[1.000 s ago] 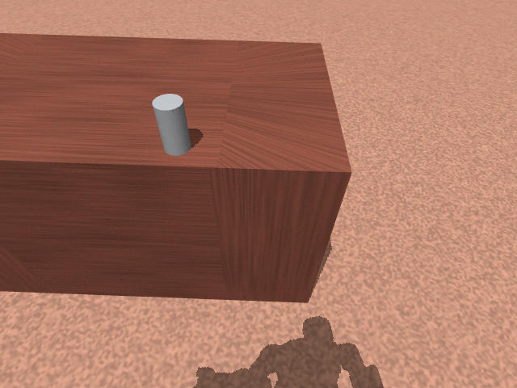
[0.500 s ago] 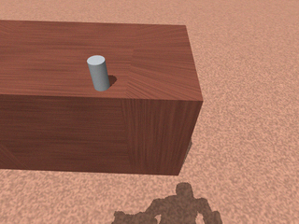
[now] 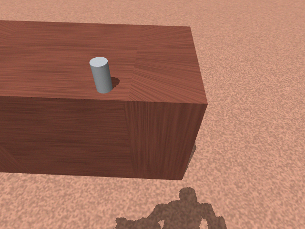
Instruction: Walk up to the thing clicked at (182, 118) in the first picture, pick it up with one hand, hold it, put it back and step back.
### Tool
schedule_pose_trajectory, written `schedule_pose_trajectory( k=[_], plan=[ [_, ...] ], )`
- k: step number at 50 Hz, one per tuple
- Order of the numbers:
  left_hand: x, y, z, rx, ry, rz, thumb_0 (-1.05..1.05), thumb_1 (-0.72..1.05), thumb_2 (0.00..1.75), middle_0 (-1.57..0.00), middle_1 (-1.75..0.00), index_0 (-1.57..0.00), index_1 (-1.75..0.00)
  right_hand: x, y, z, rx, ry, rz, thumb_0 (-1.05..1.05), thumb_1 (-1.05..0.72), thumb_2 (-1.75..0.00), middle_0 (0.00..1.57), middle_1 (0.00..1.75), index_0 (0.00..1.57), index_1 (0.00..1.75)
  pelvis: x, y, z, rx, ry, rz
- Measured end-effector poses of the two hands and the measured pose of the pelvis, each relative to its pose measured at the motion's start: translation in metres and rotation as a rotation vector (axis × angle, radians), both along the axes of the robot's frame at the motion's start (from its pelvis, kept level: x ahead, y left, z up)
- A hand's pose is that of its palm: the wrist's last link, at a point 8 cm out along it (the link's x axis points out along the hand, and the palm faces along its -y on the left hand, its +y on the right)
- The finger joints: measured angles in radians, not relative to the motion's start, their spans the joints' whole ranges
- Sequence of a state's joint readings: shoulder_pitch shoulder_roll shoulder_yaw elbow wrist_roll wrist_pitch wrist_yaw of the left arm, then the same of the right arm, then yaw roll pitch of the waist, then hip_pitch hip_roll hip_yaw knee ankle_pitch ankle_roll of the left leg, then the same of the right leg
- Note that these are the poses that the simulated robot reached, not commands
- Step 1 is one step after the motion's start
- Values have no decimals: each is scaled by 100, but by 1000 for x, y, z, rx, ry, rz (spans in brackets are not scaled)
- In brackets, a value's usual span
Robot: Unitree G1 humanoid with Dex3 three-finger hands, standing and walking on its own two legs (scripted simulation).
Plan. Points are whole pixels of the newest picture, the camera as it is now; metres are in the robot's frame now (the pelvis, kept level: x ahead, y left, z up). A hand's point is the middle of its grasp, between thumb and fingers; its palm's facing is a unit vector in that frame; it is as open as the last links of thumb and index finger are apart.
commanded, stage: stand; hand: left
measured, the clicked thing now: (101, 75) +0.66 +0.20 +0.03
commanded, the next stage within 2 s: walk up in 0.12 s
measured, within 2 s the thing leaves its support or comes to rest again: neither
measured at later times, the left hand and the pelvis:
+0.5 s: hand out of the picture +0.12 +0.23 -0.14, palm faces -0.04 -0.91 -0.41, open 7.4 cm; pelvis +0.07 -0.04 -0.01, yaw -4 degrees
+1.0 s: hand (76, 199) +0.26 +0.25 -0.17, palm faces -0.11 -0.93 -0.35, open 7.4 cm; pelvis +0.19 +0.00 -0.02, yaw -4 degrees
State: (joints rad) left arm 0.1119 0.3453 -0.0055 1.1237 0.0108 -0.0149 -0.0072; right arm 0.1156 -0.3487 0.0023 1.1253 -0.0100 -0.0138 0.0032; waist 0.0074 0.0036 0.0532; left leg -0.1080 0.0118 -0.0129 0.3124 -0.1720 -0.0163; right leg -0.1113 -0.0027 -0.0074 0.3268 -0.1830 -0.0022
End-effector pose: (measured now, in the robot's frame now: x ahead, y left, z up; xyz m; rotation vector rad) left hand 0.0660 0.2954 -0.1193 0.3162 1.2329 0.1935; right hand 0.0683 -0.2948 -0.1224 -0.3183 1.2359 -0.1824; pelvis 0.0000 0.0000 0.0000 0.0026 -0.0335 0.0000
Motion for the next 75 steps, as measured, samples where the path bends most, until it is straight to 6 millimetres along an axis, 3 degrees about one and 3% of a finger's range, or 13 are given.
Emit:
schedule_pose_trajectory(
  k=[11,16,21,27,32,37,42,47,54,61,65,71,75],
  plan=[
    [2,6,2,-1,-13,-9,1,90,90,-20,-30,-20,-30,-1,-7,1,5,-35,-6,1,-90,-90,21,30,21,30,11,-2,-3,11,4,-19],
    [19,7,3,42,7,-45,1,90,90,-20,-30,-20,-30,-11,-31,-4,-10,-33,-57,0,-90,-90,21,30,21,30,25,-15,-10,31,-4,-47],
    [46,-12,10,70,-53,-56,1,91,90,-20,-30,-20,-30,-11,-61,-16,-11,41,-84,1,-90,-90,21,30,21,30,49,-36,-16,-1,-26,-43],
    [54,-26,26,76,-40,-29,1,90,90,-20,-30,-20,-30,36,-69,-6,6,-7,-70,1,-90,-90,20,30,21,30,81,-44,-4,18,-36,-75],
    [72,-28,24,74,-24,-32,1,90,90,-20,-30,-20,-30,81,-65,-4,21,-52,-45,1,-90,-90,20,30,20,30,104,-43,-6,-7,-45,-68],
    [101,-20,9,58,-38,-33,1,90,90,-21,-30,-20,-30,132,-50,-6,24,-66,4,1,-90,-90,20,30,20,30,133,-35,-15,-39,-44,-51],
    [138,-4,-19,41,-33,-26,1,90,90,-21,-30,-20,-30,188,-28,-7,-6,-112,44,1,-90,-90,20,30,21,30,168,-21,-30,-17,-38,-44],
    [174,-3,-18,16,-37,-68,1,90,90,-20,-30,-20,-30,215,-12,5,-12,-188,18,1,-90,-90,20,30,21,30,183,-7,-24,-30,-41,-62],
    [203,7,-5,45,-35,-121,1,90,90,-20,-30,-20,-30,218,-11,8,-15,-187,-10,0,-90,-90,21,30,21,30,202,-2,-19,-6,-25,-90],
    [210,13,2,143,-45,-109,1,90,90,-20,-30,-20,-30,209,-28,-25,11,-149,-61,1,-90,-90,21,30,21,30,205,-10,-36,-7,-38,-102],
    [207,12,11,165,-59,-109,1,90,90,-20,-30,-20,-30,204,-27,-35,30,-100,-75,1,-90,-90,20,30,21,30,202,-11,-34,20,-30,-105],
    [220,15,22,152,-89,-106,1,90,90,-21,-30,-20,-30,181,-19,-33,32,-33,-70,1,-90,-90,20,30,21,30,197,0,-25,23,9,-86],
    [236,22,13,111,-151,-102,1,90,90,-21,-30,-20,-30,164,-11,-30,-4,32,-39,1,-90,-90,20,30,21,30,200,11,-28,12,17,-50]
  ],
)
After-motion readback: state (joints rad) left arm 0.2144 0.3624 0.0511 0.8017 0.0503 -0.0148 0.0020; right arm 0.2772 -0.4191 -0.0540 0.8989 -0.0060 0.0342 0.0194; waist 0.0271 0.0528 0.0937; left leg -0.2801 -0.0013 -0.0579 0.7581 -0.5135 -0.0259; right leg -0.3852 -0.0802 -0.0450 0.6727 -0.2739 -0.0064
